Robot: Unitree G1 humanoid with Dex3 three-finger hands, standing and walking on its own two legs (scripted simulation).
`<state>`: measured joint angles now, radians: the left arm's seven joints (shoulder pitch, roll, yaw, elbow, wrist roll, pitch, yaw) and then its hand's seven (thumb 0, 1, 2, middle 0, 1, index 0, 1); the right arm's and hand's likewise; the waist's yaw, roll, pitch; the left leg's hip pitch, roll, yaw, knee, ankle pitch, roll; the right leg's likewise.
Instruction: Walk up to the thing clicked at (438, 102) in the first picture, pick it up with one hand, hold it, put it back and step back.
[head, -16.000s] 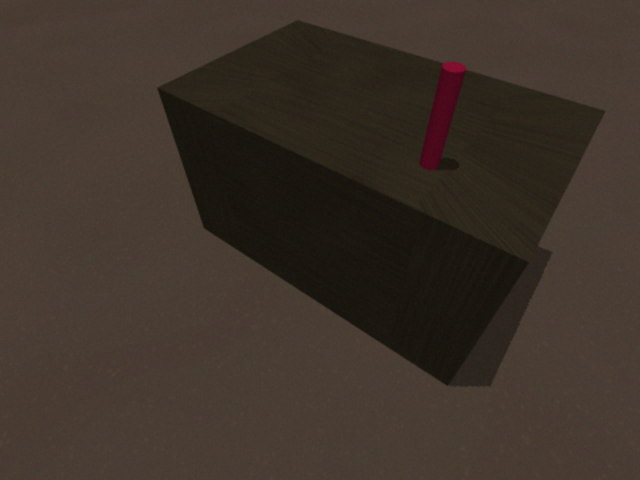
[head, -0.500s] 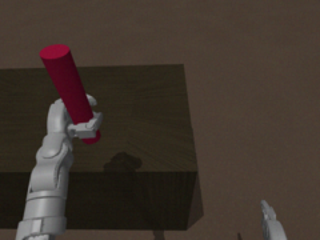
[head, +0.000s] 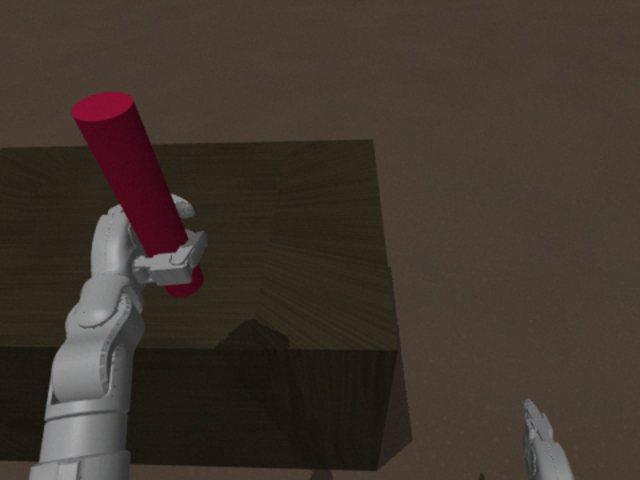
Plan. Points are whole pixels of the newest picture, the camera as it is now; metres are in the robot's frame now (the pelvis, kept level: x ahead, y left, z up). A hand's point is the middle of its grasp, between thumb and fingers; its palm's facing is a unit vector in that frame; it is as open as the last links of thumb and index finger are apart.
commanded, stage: hold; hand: left
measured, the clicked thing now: (152, 213) +0.34 +0.18 +0.22
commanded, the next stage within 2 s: none
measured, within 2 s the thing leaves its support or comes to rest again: neither
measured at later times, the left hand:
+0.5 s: hand (178, 236) +0.35 +0.16 +0.19, palm faces +0.13 -0.99 -0.01, open 6.4 cm
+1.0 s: hand (176, 232) +0.35 +0.17 +0.19, palm faces +0.12 -0.99 -0.01, open 6.4 cm
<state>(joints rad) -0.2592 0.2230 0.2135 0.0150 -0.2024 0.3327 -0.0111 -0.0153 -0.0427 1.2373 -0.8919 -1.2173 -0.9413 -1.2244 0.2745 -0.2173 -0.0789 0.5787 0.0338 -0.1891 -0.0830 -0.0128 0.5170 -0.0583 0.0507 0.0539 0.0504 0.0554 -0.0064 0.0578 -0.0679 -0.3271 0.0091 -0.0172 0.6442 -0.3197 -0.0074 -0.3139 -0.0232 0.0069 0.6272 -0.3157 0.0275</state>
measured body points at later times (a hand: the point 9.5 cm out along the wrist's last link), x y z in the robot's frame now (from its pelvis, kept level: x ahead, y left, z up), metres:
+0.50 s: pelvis +0.01 +0.00 +0.00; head -0.01 -0.02 +0.45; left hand +0.33 +0.22 +0.19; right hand +0.17 -0.26 -0.07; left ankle +0.01 +0.12 -0.72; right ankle +0.01 -0.14 -0.72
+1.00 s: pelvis +0.01 +0.00 +0.01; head -0.01 -0.02 +0.46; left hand +0.34 +0.22 +0.19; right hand +0.17 -0.26 -0.07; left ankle +0.01 +0.12 -0.72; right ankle +0.01 -0.14 -0.72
